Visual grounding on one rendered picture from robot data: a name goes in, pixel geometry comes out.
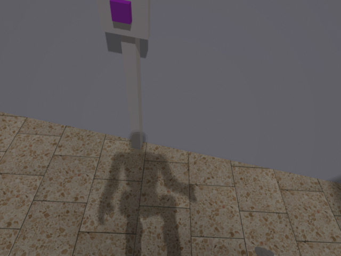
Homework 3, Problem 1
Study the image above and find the panel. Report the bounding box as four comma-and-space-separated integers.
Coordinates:
96, 0, 150, 150

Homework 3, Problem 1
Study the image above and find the button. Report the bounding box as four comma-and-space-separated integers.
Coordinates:
110, 0, 132, 24

